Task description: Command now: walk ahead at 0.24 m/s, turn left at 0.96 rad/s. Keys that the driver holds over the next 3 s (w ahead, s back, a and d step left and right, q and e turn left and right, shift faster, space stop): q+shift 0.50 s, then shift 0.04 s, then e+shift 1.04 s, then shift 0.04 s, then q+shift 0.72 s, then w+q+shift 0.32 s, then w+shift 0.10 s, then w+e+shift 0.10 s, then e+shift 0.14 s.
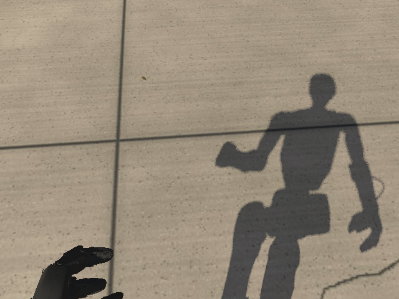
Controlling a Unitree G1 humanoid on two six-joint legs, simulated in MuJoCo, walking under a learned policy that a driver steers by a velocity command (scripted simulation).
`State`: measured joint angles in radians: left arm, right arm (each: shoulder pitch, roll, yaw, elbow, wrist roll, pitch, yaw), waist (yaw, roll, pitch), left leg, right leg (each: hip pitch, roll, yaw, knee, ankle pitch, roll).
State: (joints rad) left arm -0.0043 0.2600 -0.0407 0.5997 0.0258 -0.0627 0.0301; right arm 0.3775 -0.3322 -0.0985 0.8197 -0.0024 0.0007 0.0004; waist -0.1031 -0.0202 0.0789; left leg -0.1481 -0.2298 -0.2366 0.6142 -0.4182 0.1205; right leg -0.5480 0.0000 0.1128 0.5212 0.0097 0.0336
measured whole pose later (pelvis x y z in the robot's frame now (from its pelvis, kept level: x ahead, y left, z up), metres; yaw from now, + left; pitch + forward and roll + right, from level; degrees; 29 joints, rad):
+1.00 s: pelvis +0.07 -0.04 +0.02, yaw +20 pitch +2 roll +1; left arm 0.29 0.30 0.08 0.71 0.00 0.06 -0.02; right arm 0.14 -0.28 -0.04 0.66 -0.02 0.05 -0.01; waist 0.04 0.02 0.06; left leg -0.42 -0.07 -0.06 0.86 -0.41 -0.03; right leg -0.31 0.08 0.15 0.46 -0.17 -0.04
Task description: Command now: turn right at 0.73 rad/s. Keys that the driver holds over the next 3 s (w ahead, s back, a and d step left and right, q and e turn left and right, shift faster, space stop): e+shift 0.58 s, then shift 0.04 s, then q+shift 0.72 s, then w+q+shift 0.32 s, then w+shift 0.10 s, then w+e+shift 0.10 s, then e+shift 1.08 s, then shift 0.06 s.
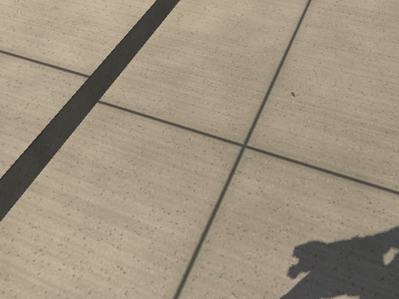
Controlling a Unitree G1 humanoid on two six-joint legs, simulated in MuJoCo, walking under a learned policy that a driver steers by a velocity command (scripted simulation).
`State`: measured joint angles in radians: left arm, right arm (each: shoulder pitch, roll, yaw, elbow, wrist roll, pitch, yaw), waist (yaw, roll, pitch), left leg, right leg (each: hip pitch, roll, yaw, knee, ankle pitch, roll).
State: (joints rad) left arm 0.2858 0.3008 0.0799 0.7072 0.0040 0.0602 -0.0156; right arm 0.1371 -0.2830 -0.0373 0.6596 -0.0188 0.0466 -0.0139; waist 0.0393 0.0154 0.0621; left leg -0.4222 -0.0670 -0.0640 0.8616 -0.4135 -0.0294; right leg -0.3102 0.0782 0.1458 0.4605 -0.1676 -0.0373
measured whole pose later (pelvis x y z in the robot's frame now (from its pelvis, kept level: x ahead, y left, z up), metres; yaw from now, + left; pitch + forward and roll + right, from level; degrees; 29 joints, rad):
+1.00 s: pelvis -0.02 -0.01 -0.01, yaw -28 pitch -1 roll -1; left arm 0.13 0.24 0.02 0.71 0.03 0.04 0.02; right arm 0.29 -0.27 -0.05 0.73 0.00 0.07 0.04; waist -0.03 -0.01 0.07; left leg -0.31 0.01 0.07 0.76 -0.45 0.01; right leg -0.18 0.01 -0.15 0.52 -0.33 -0.05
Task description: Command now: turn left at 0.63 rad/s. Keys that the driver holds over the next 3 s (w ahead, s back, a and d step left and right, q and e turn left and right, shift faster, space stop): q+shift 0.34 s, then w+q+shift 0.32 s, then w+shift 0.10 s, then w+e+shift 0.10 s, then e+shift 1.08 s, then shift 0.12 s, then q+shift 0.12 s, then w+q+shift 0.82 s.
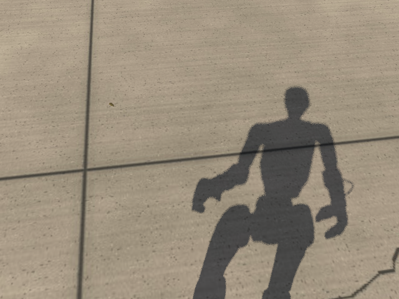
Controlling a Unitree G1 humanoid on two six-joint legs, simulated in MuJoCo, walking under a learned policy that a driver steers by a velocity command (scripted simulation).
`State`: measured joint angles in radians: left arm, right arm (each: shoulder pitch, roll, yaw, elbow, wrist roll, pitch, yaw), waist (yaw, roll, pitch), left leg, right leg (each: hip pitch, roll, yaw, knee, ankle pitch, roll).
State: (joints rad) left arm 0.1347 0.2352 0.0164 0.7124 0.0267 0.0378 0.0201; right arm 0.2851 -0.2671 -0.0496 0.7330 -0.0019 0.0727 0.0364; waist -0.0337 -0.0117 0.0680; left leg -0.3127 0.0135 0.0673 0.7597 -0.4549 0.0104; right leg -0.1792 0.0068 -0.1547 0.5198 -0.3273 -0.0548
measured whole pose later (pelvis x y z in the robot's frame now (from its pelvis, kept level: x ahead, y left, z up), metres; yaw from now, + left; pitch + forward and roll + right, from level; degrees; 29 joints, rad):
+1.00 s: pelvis +0.22 +0.17 -0.02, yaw +39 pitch +4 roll -1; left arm 0.61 0.23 0.01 0.95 0.01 -0.08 -0.01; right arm -0.04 -0.26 0.01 0.60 -0.06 -0.06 0.06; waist 0.14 0.05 0.03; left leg -0.54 0.00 0.01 0.56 -0.09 0.07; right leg 0.11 -0.05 -0.02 0.39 -0.46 0.02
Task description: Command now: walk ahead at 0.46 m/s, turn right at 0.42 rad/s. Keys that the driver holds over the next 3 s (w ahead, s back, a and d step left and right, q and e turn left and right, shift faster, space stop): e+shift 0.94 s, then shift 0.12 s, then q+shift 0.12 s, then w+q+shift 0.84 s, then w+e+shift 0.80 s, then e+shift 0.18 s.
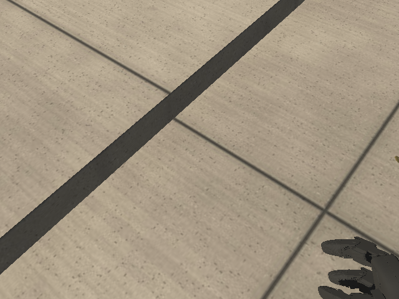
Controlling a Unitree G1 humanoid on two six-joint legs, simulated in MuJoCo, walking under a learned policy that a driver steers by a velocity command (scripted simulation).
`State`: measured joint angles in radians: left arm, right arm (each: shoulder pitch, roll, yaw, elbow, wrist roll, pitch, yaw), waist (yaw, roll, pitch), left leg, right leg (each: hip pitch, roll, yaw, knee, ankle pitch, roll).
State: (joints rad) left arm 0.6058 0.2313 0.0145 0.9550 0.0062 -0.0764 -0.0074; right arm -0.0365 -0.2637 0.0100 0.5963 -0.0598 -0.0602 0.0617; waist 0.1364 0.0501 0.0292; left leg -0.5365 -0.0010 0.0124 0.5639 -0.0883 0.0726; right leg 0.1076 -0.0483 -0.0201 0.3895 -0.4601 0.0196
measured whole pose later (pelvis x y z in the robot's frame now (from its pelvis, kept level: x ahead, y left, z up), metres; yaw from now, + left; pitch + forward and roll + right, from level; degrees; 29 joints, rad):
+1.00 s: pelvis +0.26 +0.02 +0.02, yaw -52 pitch +1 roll +0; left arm 0.20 0.35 0.11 0.69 0.02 0.05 -0.02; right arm 0.16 -0.30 -0.03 0.69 -0.03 0.02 -0.05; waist 0.02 -0.03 0.06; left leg -0.27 -0.05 -0.07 0.45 -0.18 0.02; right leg -0.47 0.22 0.23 0.79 -0.37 0.02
